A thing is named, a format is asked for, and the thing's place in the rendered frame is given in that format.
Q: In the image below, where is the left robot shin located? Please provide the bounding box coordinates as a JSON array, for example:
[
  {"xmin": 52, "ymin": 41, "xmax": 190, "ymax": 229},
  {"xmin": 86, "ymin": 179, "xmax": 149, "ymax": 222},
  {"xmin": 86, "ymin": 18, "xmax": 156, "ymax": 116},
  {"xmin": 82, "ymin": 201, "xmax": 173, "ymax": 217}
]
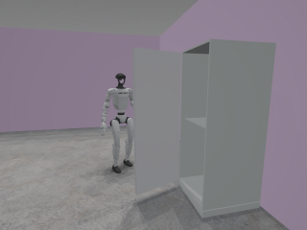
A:
[{"xmin": 125, "ymin": 143, "xmax": 132, "ymax": 161}]

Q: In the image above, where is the robot right hand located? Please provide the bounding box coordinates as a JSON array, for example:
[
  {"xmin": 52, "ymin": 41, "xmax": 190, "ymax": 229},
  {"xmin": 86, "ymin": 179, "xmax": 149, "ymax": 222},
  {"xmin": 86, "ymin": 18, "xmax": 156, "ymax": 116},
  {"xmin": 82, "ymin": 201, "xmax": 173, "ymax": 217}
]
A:
[{"xmin": 100, "ymin": 122, "xmax": 107, "ymax": 136}]

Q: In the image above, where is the robot right upper arm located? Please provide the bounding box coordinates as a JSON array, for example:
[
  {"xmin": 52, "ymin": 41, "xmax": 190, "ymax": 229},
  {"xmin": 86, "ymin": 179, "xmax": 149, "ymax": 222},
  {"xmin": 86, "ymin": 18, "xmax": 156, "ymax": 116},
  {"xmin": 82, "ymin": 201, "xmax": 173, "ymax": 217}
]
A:
[{"xmin": 105, "ymin": 88, "xmax": 115, "ymax": 108}]

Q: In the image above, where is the fridge door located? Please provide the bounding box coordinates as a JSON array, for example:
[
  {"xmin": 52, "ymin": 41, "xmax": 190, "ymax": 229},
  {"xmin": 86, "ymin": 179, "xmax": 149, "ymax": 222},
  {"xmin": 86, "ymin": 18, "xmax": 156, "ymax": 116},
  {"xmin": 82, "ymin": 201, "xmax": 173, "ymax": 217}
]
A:
[{"xmin": 132, "ymin": 47, "xmax": 181, "ymax": 195}]

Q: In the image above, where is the right robot thigh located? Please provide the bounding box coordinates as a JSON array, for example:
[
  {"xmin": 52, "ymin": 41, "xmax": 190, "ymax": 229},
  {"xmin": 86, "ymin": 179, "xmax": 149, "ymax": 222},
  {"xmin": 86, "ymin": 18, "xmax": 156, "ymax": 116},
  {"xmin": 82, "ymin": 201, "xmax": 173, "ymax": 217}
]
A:
[{"xmin": 109, "ymin": 118, "xmax": 121, "ymax": 148}]

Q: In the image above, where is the right robot forearm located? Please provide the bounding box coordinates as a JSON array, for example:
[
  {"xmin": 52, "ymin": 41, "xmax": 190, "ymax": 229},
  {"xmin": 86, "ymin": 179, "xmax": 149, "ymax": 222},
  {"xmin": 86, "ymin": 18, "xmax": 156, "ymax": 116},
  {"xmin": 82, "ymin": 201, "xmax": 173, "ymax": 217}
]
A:
[{"xmin": 101, "ymin": 103, "xmax": 108, "ymax": 122}]

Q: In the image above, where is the robot left upper arm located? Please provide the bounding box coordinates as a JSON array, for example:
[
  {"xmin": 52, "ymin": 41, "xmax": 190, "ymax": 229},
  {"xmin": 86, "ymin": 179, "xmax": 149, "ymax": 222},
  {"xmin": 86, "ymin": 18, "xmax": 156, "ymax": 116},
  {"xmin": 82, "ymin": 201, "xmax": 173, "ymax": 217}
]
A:
[{"xmin": 128, "ymin": 88, "xmax": 133, "ymax": 106}]

